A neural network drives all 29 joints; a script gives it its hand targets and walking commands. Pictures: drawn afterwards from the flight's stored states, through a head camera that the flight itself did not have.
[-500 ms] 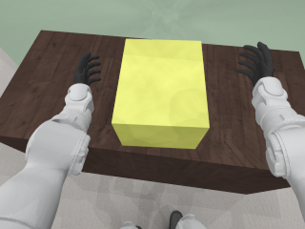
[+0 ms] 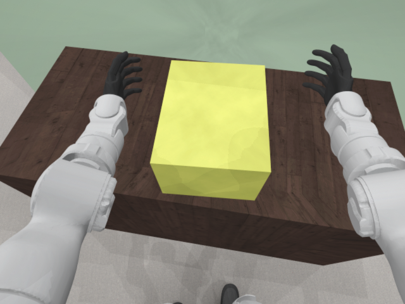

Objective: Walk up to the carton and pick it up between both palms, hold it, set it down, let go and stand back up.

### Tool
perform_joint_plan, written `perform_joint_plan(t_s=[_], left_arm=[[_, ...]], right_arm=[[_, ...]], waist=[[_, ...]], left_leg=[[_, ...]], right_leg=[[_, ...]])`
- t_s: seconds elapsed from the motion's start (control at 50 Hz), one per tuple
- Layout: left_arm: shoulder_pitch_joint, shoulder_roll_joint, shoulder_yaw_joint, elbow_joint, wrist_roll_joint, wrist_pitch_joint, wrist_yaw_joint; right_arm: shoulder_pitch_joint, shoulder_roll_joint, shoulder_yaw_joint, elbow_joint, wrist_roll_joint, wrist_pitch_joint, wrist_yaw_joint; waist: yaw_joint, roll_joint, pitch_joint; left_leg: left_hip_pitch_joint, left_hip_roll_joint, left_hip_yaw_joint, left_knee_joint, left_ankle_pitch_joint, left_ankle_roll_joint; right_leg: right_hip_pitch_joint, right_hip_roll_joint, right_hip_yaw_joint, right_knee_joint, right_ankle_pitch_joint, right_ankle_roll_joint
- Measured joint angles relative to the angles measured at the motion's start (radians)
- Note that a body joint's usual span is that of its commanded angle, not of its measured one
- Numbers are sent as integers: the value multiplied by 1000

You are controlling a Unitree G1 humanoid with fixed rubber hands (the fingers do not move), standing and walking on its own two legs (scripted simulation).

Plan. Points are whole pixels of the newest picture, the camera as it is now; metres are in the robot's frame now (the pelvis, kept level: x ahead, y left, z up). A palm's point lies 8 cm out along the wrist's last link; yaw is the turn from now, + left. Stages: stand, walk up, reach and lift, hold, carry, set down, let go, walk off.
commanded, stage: set down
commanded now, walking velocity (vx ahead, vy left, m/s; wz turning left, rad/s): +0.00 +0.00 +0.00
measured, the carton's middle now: (212, 130) +0.51 +0.00 -0.06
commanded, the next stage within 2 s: none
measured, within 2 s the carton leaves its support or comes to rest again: neither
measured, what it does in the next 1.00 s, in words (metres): stands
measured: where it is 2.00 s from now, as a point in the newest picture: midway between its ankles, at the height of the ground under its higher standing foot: outside the picture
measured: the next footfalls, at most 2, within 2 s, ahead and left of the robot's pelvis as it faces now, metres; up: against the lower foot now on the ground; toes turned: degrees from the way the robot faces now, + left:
none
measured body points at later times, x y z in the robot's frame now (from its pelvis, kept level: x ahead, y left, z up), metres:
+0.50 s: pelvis +0.00 +0.01 +0.02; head +0.10 +0.02 +0.46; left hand +0.47 +0.19 +0.07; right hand +0.47 -0.21 +0.09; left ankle -0.02 +0.12 -0.70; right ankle +0.05 -0.08 -0.70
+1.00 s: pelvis +0.01 +0.01 +0.02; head +0.08 +0.01 +0.47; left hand +0.40 +0.19 +0.02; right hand +0.39 -0.22 +0.02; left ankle -0.02 +0.12 -0.70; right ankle +0.05 -0.08 -0.70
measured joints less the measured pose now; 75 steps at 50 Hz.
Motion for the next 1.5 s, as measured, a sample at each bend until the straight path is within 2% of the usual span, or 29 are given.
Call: perform_joint_plan(t_s=[0.18,0.3,0.54,0.74,1.18,1.5], left_arm=[[-43,-3,-52,42,-27,34,-1],[21,-16,-26,-5,3,34,-2],[247,-71,85,-190,124,9,16],[413,-111,174,-249,188,-81,5],[731,-150,243,-410,240,-211,-22],[939,-128,194,-528,208,-254,-14]], right_arm=[[-47,-34,49,40,31,74,12],[9,-12,48,14,16,70,9],[189,41,-40,-54,-67,-13,4],[353,64,-20,-120,-81,-102,-9],[647,147,-32,-230,-128,-266,-32],[820,164,-40,-271,-123,-332,-12]], waist=[[13,-6,35],[21,-9,56],[28,4,89],[22,19,110],[14,20,183],[19,7,228]], left_leg=[[94,2,13,-31,5,9],[148,3,16,-58,11,10],[212,6,9,-88,17,9],[274,11,19,-93,5,11],[399,14,-3,-79,-23,0],[437,17,-10,-17,-59,1]], right_leg=[[94,6,13,-40,14,7],[150,9,17,-73,24,11],[228,16,11,-127,42,13],[281,22,22,-123,30,14],[403,23,2,-89,-18,5],[442,23,-3,-28,-53,2]])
